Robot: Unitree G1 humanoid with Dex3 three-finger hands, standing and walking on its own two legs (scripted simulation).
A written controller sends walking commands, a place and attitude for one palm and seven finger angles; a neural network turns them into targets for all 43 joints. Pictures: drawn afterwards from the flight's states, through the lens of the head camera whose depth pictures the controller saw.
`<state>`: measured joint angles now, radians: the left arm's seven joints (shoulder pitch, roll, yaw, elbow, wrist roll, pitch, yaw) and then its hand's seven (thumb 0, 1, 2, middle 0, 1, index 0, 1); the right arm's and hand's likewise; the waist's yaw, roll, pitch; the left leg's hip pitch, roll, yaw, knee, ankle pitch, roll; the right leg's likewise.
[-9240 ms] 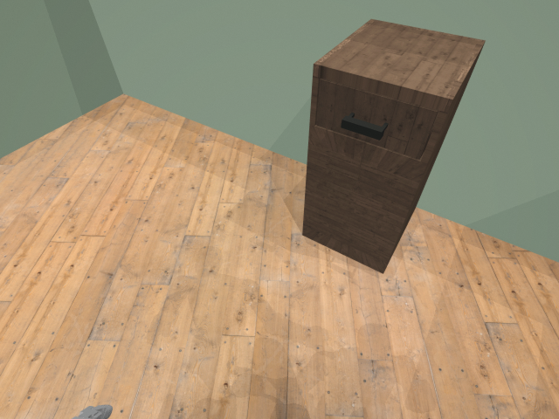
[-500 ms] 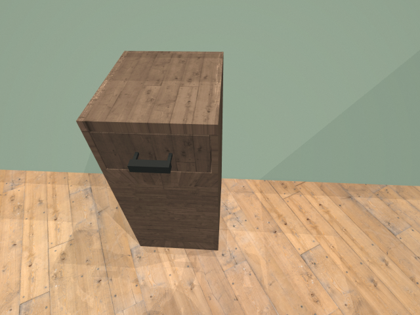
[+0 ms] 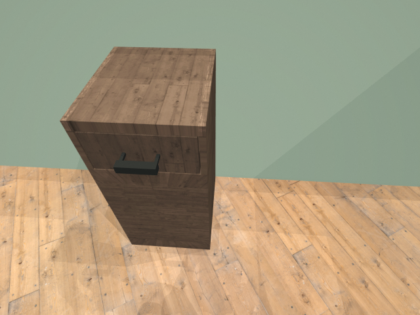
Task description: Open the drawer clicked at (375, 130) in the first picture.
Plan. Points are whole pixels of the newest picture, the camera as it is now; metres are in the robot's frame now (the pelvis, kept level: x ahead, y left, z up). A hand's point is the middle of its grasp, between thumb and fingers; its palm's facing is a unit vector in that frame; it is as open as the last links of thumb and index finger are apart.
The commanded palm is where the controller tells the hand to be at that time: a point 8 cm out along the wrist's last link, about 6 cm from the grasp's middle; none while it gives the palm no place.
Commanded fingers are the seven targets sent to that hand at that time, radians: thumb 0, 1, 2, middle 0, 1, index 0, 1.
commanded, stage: come to a stop and stand still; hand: left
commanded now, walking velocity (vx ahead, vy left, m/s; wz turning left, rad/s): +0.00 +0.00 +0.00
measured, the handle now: (138, 161) +0.53 +0.25 -0.08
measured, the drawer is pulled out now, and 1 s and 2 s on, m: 0.00 0.00 0.00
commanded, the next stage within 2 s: look again from close up in 0.52 s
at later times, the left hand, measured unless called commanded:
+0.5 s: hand out of the picture -0.02 +0.13 -0.17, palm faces +0.06 -0.98 -0.18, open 7.4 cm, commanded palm none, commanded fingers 0.00 0.90 0.90 -0.20 -0.30 -0.20 -0.30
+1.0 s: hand out of the picture -0.02 +0.12 -0.17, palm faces +0.07 -0.98 -0.18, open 7.4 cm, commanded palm none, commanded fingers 0.00 0.90 0.90 -0.20 -0.30 -0.20 -0.30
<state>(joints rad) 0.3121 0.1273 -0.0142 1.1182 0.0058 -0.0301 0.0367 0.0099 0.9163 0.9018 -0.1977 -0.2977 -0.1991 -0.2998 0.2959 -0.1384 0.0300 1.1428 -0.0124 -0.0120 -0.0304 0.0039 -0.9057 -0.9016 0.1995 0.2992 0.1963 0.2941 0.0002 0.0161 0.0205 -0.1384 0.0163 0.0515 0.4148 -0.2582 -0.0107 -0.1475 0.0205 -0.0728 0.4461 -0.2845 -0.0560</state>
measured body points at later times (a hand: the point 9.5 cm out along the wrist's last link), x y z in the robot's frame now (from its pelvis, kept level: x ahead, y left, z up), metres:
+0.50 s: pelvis +0.01 -0.02 +0.00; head +0.01 -0.04 +0.45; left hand -0.02 +0.18 -0.16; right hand -0.01 -0.23 -0.17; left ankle -0.02 +0.13 -0.74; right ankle -0.03 -0.08 -0.74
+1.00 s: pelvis +0.01 -0.03 +0.00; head +0.02 -0.05 +0.45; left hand -0.02 +0.17 -0.16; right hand -0.02 -0.23 -0.17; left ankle -0.02 +0.13 -0.74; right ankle -0.03 -0.08 -0.74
